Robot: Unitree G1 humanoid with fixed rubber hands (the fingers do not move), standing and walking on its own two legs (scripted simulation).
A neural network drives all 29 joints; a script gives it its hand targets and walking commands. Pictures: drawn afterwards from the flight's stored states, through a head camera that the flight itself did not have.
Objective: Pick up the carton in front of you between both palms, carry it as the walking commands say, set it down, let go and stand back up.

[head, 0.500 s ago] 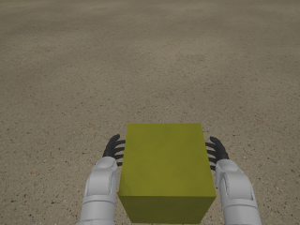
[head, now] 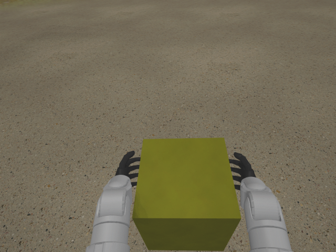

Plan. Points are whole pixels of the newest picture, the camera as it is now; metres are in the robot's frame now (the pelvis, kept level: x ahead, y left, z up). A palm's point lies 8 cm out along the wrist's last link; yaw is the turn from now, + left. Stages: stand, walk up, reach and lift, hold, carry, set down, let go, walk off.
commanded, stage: hold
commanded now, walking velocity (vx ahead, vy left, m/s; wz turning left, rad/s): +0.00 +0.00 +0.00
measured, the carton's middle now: (184, 196) +0.29 +0.00 -0.04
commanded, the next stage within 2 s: set down in 0.10 s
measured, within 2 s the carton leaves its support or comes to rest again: neither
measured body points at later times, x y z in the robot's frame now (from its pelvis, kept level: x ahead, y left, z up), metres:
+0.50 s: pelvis -0.02 -0.02 -0.02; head +0.00 -0.02 +0.43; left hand +0.33 +0.15 -0.01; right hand +0.33 -0.15 -0.01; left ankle +0.01 +0.11 -0.74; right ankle +0.06 -0.11 -0.74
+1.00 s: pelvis -0.03 +0.00 -0.14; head +0.17 -0.01 +0.26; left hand +0.38 +0.13 -0.21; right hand +0.37 -0.17 -0.22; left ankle +0.01 +0.11 -0.74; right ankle +0.06 -0.11 -0.74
